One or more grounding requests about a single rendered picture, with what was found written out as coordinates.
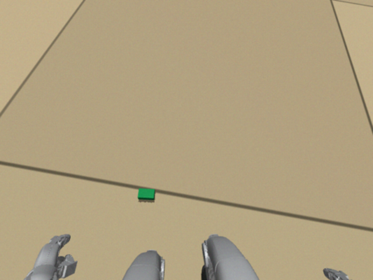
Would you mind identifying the left robot hand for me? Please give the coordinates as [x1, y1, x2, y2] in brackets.
[33, 234, 78, 279]

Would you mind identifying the right robot hand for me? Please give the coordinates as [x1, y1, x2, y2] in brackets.
[323, 268, 349, 280]

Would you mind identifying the small box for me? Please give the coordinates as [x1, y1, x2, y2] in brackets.
[138, 188, 155, 200]

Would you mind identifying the left robot arm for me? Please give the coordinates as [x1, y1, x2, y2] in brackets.
[24, 264, 58, 280]

